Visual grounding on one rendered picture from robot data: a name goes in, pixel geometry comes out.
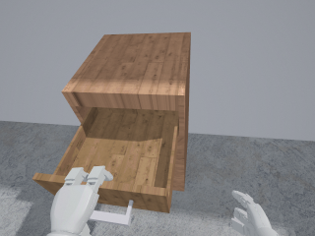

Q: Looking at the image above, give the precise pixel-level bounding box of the handle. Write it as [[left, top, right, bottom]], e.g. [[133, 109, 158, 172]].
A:
[[89, 200, 134, 227]]

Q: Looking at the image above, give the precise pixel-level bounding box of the right robot hand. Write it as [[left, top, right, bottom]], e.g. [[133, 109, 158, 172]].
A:
[[231, 190, 272, 236]]

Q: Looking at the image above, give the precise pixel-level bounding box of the left robot hand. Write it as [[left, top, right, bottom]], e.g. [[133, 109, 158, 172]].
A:
[[50, 165, 113, 236]]

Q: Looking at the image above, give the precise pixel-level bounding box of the cabinet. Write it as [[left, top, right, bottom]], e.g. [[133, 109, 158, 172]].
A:
[[61, 31, 191, 192]]

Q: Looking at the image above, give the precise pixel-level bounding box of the drawer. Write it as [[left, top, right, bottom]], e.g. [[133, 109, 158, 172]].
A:
[[32, 107, 179, 213]]

